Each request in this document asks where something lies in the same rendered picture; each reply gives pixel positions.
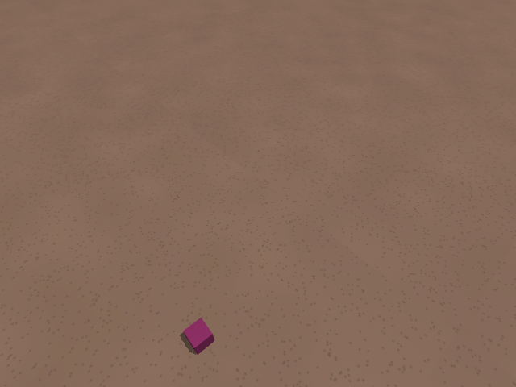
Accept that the cube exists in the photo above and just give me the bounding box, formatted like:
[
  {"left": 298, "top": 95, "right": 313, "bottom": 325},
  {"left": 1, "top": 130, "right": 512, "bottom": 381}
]
[{"left": 183, "top": 318, "right": 214, "bottom": 354}]

